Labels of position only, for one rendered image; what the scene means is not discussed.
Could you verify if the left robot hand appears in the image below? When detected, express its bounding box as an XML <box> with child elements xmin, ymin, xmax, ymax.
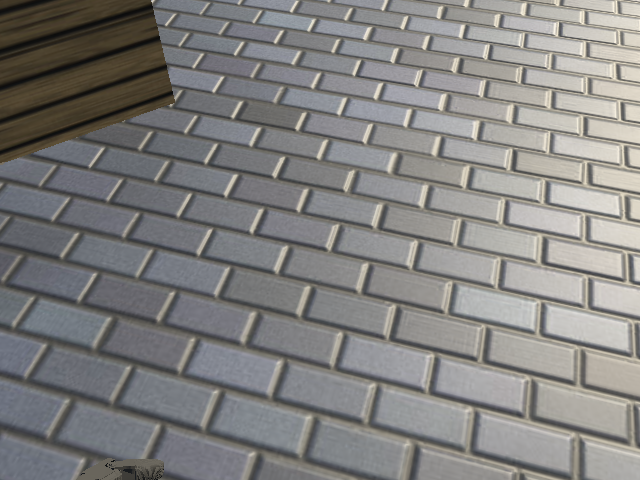
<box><xmin>76</xmin><ymin>458</ymin><xmax>164</xmax><ymax>480</ymax></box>

